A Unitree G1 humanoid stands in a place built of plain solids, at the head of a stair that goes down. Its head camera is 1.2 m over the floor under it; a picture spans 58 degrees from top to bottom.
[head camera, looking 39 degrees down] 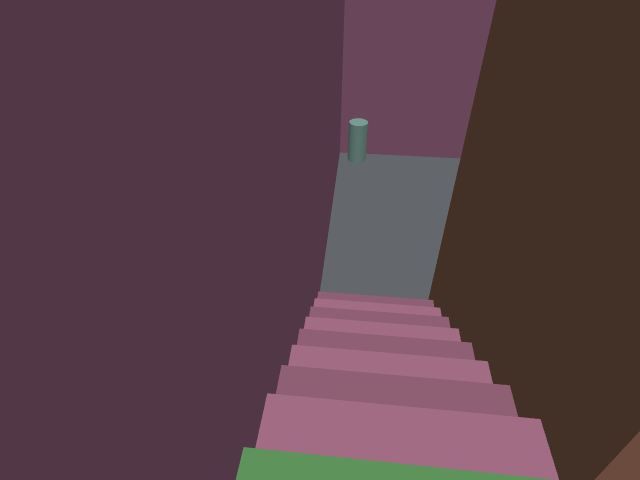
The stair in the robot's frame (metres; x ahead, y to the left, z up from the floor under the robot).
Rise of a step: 0.17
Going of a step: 0.24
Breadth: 0.92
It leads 6 degrees to the right of straight ahead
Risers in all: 9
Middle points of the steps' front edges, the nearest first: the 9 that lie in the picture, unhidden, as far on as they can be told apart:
0.52 -0.25 0.00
0.79 -0.27 -0.17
1.02 -0.30 -0.33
1.26 -0.32 -0.50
1.49 -0.35 -0.67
1.72 -0.37 -0.83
1.96 -0.39 -1.00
2.19 -0.42 -1.17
2.42 -0.44 -1.34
